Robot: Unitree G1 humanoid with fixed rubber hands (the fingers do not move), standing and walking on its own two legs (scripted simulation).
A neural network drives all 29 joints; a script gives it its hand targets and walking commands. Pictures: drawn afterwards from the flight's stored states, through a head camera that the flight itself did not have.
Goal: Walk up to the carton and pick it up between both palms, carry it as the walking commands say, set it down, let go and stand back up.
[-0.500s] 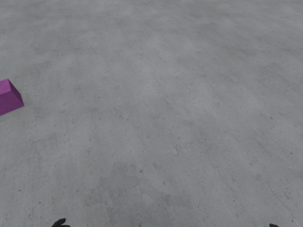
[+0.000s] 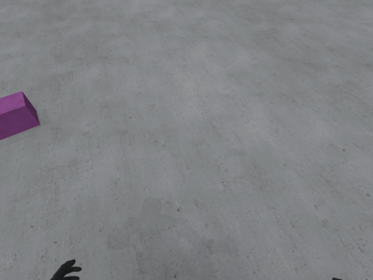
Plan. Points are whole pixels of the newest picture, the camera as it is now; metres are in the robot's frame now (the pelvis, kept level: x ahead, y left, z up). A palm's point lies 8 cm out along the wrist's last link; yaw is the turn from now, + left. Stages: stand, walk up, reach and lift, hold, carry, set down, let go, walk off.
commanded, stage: walk up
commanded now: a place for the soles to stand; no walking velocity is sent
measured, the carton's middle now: (11, 115) +1.35 +1.44 -0.68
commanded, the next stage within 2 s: none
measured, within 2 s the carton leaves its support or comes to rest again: neither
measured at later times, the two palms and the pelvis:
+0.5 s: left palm out of the picture +0.15 +0.47 -0.08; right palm (275, 220) +0.28 -0.19 -0.11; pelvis +0.13 +0.10 -0.02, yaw +18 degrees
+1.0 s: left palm out of the picture +0.14 +0.59 -0.10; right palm (155, 121) +0.64 +0.15 -0.09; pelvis +0.32 +0.30 -0.02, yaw +37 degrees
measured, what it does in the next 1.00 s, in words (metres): walks ahead, turning left: left foot, then right foot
